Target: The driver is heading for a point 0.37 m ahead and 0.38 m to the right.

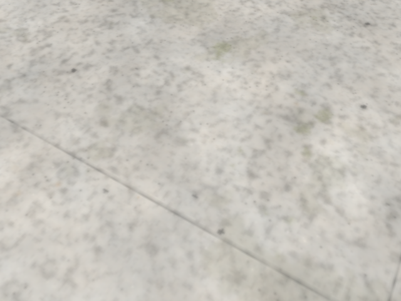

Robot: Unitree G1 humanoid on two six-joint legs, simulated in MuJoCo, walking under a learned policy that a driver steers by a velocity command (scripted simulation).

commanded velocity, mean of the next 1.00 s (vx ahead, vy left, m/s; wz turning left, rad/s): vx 0.08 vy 0.00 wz -0.93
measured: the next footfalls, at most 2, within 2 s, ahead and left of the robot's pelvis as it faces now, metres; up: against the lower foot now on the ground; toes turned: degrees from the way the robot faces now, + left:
right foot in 0.10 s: +0.28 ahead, -0.04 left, +0.00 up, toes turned -6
left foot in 0.68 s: +0.38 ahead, +0.09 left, +0.00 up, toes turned -49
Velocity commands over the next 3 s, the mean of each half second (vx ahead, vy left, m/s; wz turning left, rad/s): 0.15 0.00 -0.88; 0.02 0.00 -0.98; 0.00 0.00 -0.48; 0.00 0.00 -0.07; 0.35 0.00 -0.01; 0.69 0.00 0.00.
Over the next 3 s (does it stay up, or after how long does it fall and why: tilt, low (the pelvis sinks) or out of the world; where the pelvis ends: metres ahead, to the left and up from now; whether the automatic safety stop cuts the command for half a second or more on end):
stays up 0.36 -0.32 -0.02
